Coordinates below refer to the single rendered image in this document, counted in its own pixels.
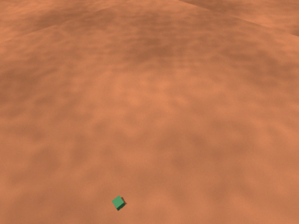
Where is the cube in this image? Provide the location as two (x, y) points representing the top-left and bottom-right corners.
(112, 196), (125, 210)

